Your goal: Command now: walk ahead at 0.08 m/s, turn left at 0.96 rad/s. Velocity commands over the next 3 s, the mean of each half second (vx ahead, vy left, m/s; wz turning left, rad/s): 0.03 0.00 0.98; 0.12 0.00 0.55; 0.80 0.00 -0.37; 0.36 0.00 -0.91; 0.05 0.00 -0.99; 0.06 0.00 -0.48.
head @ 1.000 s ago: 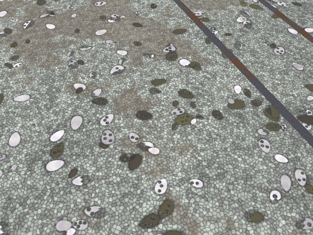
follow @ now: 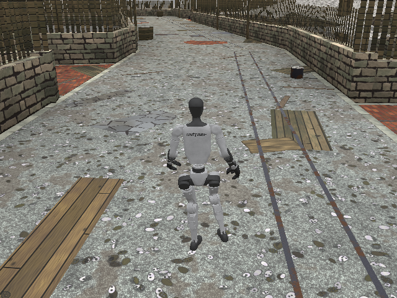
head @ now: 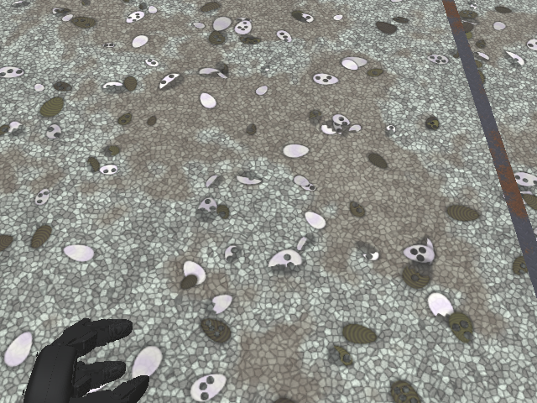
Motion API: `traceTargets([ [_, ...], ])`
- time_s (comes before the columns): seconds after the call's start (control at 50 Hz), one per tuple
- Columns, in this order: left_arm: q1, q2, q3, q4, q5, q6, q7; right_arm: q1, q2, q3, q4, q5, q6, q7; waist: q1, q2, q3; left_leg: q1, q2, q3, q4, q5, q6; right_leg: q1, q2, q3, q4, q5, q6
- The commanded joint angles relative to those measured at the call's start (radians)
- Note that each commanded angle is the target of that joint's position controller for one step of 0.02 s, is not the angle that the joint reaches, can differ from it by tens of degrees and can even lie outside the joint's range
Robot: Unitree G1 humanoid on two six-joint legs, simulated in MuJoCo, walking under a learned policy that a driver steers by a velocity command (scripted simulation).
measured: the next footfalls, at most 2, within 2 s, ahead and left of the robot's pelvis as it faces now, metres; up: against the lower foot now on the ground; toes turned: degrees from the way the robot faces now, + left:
right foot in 0.18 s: +0.19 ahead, -0.16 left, +0.00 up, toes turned +22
left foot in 0.62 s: +0.02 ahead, +0.07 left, +0.00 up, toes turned +41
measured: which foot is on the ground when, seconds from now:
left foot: down 0.00-0.18, up 0.20-0.60, down 0.62-1.00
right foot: up 0.00-0.16, down 0.18-0.64, up 0.66-1.00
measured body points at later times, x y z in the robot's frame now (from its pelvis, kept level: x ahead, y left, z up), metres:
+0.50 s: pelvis +0.06 -0.08 +0.00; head +0.11 -0.05 +0.45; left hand +0.08 +0.24 -0.09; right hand +0.34 -0.25 -0.08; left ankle +0.01 +0.06 -0.67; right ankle +0.16 -0.17 -0.73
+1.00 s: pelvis +0.07 -0.01 +0.01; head +0.06 +0.01 +0.46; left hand -0.02 +0.29 -0.09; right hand +0.36 -0.10 -0.07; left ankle -0.01 +0.04 -0.73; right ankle +0.20 -0.10 -0.69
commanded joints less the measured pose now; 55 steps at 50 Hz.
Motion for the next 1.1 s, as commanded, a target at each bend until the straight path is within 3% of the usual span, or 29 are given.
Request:
traceTargets([
  [0.02, 0.025, 0.083, 0.035, -0.037, -0.005, -0.002, 0.004, -0.016, -0.144, -0.047, -0.097, -0.001, 0.012, -0.018, 0.018, 0.118, -0.214, 0.167, 0.215, -0.279, -0.076, 0.111, 0.05, 0.072, 0.056, -0.064, -0.099, 0.071, 0.0],
  [0.1, 0.004, 0.11, 0.052, -0.034, -0.004, -0.03, -0.011, -0.024, -0.136, -0.048, -0.118, -0.01, 0.015, -0.007, 0.0, 0.177, -0.186, 0.194, 0.221, -0.373, -0.03, 0.098, 0.05, 0.147, 0.062, -0.044, -0.273, 0.049, -0.026],
  [0.14, 0.053, 0.134, 0.068, -0.013, -0.008, -0.041, -0.02, -0.054, -0.134, -0.047, -0.134, -0.005, 0.015, 0.0, 0.021, 0.193, -0.186, 0.174, 0.204, -0.41, 0.008, 0.094, 0.03, 0.267, 0.052, -0.052, -0.424, 0.083, -0.046],
  [0.16, 0.095, 0.14, 0.076, 0.005, -0.01, -0.043, -0.023, -0.071, -0.124, -0.042, -0.14, 0.002, 0.017, 0.003, 0.044, 0.171, -0.185, 0.132, 0.17, -0.395, 0.058, -0.008, 0.005, 0.369, 0.023, -0.069, -0.549, 0.196, -0.063],
  [0.18, 0.099, 0.166, 0.083, 0.005, -0.003, -0.036, -0.021, -0.005, -0.07, -0.025, -0.129, 0.0, 0.019, 0.008, 0.01, 0.04, -0.231, 0.029, 0.101, -0.311, 0.21, -0.38, -0.035, 0.533, -0.131, 0.03, -0.578, 0.273, -0.13],
  [0.2, 0.091, 0.216, 0.089, -0.028, 0.014, -0.017, -0.013, 0.032, -0.043, -0.014, -0.131, -0.008, 0.016, 0.01, -0.013, -0.154, -0.228, -0.139, -0.014, -0.104, 0.419, -0.59, -0.081, 0.621, -0.324, 0.219, -0.559, 0.447, -0.245],
  [0.22, 0.129, 0.205, 0.092, -0.017, 0.046, -0.015, -0.016, 0.041, -0.143, -0.041, -0.162, -0.01, 0.001, 0.027, -0.026, -0.292, -0.236, -0.241, 0.046, -0.04, 0.627, -0.572, -0.129, 0.562, -0.45, 0.391, -0.601, 0.42, -0.367],
  [0.24, 0.089, 0.154, 0.083, -0.039, 0.033, -0.014, -0.009, 0.04, -0.213, -0.059, -0.13, -0.007, -0.002, 0.033, -0.013, -0.213, -0.188, -0.269, 0.118, 0.0, 0.719, -0.476, -0.166, 0.528, -0.406, 0.303, -0.601, 0.317, -0.365],
  [0.26, 0.059, 0.115, 0.073, -0.049, 0.021, -0.003, 0.001, 0.041, -0.216, -0.064, -0.102, -0.001, 0.006, 0.033, -0.005, -0.143, -0.152, -0.279, 0.145, 0.024, 0.762, -0.387, -0.18, 0.496, -0.318, 0.168, -0.591, 0.194, -0.312],
  [0.3, 0.047, 0.125, 0.064, -0.057, 0.008, 0.017, 0.02, 0.066, -0.16, -0.045, -0.086, -0.007, 0.024, 0.03, 0.001, -0.081, -0.113, -0.295, 0.172, 0.096, 0.867, -0.295, -0.198, 0.44, -0.257, 0.032, -0.596, 0.203, -0.281],
  [0.34, 0.089, 0.141, 0.065, -0.041, 0.021, 0.026, 0.029, 0.023, -0.117, -0.026, -0.109, 0.001, 0.021, 0.032, 0.029, -0.095, -0.102, -0.311, 0.217, 0.167, 0.819, -0.25, -0.204, 0.45, -0.237, -0.063, -0.616, 0.26, -0.291],
  [0.42, 0.15, 0.17, 0.079, -0.014, 0.025, 0.036, 0.025, -0.042, -0.089, -0.014, -0.134, -0.001, 0.015, 0.03, 0.08, -0.135, -0.15, -0.323, 0.296, 0.198, 0.673, -0.251, -0.226, 0.568, -0.296, -0.129, -0.623, 0.287, -0.327],
  [0.52, 0.113, 0.209, 0.101, 0.002, 0.01, 0.036, 0.001, -0.028, -0.072, -0.011, -0.119, -0.007, 0.019, 0.044, 0.062, -0.161, -0.17, -0.122, 0.309, 0.264, 0.429, -0.246, -0.182, 0.504, -0.333, -0.258, -0.612, 0.261, -0.296],
  [0.6, 0.12, 0.202, 0.107, 0.029, -0.025, 0.026, -0.018, 0.031, -0.074, -0.029, -0.093, -0.007, 0.036, 0.054, 0.018, -0.144, -0.178, 0.064, 0.257, 0.318, 0.131, -0.186, -0.103, 0.483, -0.355, -0.323, -0.494, 0.228, -0.223],
  [0.62, 0.157, 0.167, 0.099, 0.05, -0.031, 0.027, -0.022, 0.094, -0.092, -0.043, -0.066, -0.011, 0.036, 0.046, -0.002, -0.094, -0.182, 0.196, 0.221, 0.301, 0.026, -0.122, -0.066, 0.404, -0.317, -0.363, -0.39, 0.19, -0.169],
  [0.64, 0.188, 0.114, 0.084, 0.051, -0.011, 0.03, -0.031, 0.16, -0.186, -0.072, -0.055, -0.01, 0.027, 0.032, -0.007, 0.138, -0.163, 0.376, 0.363, 0.058, -0.084, 0.186, 0.009, 0.173, -0.214, -0.451, -0.127, -0.046, -0.077],
  [0.66, 0.139, 0.077, 0.063, -0.028, 0.03, 0.027, -0.03, 0.128, -0.304, -0.082, -0.085, -0.034, 0.012, 0.023, 0.03, 0.414, -0.175, 0.443, 0.608, -0.292, -0.068, 0.463, 0.204, -0.152, -0.081, -0.407, 0.15, -0.409, -0.01],
  [0.68, 0.043, 0.138, 0.081, -0.033, 0.017, 0.021, -0.02, 0.135, -0.239, -0.07, -0.098, -0.068, -0.016, 0.036, -0.065, 0.259, -0.258, 0.375, 0.621, -0.285, -0.116, 0.385, 0.26, -0.145, -0.077, -0.237, 0.302, -0.397, -0.028],
  [0.7, 0.035, 0.151, 0.085, -0.028, -0.01, 0.025, -0.013, 0.101, -0.206, -0.05, -0.084, -0.071, -0.035, 0.039, -0.033, 0.202, -0.211, 0.324, 0.568, -0.191, -0.125, 0.283, 0.205, -0.136, -0.091, -0.214, 0.322, -0.306, -0.055],
  [0.72, 0.07, 0.142, 0.087, -0.003, -0.009, 0.032, -0.002, 0.035, -0.168, -0.04, -0.081, -0.048, -0.041, 0.034, 0.007, 0.148, -0.184, 0.292, 0.51, -0.115, -0.117, 0.208, 0.141, -0.127, -0.108, -0.204, 0.29, -0.213, -0.063],
  [0.74, 0.099, 0.151, 0.088, 0.015, 0.002, 0.04, 0.004, -0.016, -0.128, -0.023, -0.084, -0.027, -0.039, 0.029, 0.029, 0.15, -0.172, 0.263, 0.48, -0.068, -0.107, 0.226, 0.109, -0.098, -0.111, -0.205, 0.277, -0.147, -0.054],
  [0.78, 0.157, 0.148, 0.088, 0.039, 0.006, 0.045, -0.001, -0.051, -0.105, -0.004, -0.085, -0.034, -0.039, 0.018, 0.06, 0.155, -0.194, 0.21, 0.436, -0.001, -0.108, 0.312, 0.099, 0.002, -0.086, -0.224, 0.305, -0.051, -0.035],
  [0.82, 0.169, 0.128, 0.078, 0.048, -0.002, 0.046, -0.005, -0.046, -0.093, 0.004, -0.073, -0.043, -0.043, 0.013, 0.057, 0.13, -0.196, 0.224, 0.422, 0.024, -0.109, 0.327, 0.101, 0.03, -0.081, -0.224, 0.238, -0.009, -0.025],
  [0.86, 0.155, 0.116, 0.066, 0.041, -0.011, 0.034, -0.027, 0.046, -0.105, -0.002, -0.035, -0.02, -0.048, 0.016, 0.012, 0.149, -0.202, 0.289, 0.419, -0.037, -0.204, -0.228, 0.104, -0.002, -0.089, -0.239, 0.095, 0.033, -0.035],
  [0.9, 0.098, 0.131, 0.067, 0.018, -0.024, 0.016, -0.044, 0.065, -0.131, -0.006, -0.016, -0.023, -0.063, 0.022, -0.01, 0.196, -0.119, 0.284, 0.462, -0.143, -0.285, -0.47, 0.112, -0.046, -0.094, -0.225, -0.03, 0.048, -0.056],
  [0.94, 0.083, 0.135, 0.067, 0.014, -0.024, -0.009, -0.054, 0.073, -0.142, -0.01, -0.004, -0.026, -0.08, 0.024, -0.016, 0.173, -0.079, 0.293, 0.482, -0.162, -0.303, -0.475, 0.114, -0.051, -0.097, -0.216, -0.125, 0.051, -0.076],
  [1.04, 0.076, 0.102, 0.051, 0.009, -0.032, -0.055, -0.066, 0.099, -0.147, -0.011, 0.018, -0.008, -0.107, 0.039, -0.029, 0.142, -0.036, 0.238, 0.476, -0.136, -0.305, -0.46, 0.119, 0.021, -0.093, -0.239, -0.252, 0.034, -0.102],
  [1.06, 0.099, 0.087, 0.043, 0.019, 0.058, -0.008, -0.09, 0.141, -0.153, -0.011, 0.04, -0.073, -0.098, 0.062, -0.029, 0.159, -0.067, 0.214, 0.407, -0.076, -0.322, -0.509, 0.094, 0.11, -0.051, -0.314, -0.28, -0.006, -0.094],
  [1.1, 0.12, 0.093, 0.043, 0.015, 0.036, 0.012, -0.102, 0.102, -0.146, -0.012, 0.04, -0.068, -0.092, 0.077, -0.006, 0.174, -0.034, 0.135, 0.396, -0.039, -0.316, -0.502, 0.081, 0.22, -0.041, -0.342, -0.323, -0.012, -0.109],
])
Over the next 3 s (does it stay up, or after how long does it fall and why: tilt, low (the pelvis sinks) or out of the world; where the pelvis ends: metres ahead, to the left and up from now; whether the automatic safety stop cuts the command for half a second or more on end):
stays up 0.67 0.28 0.01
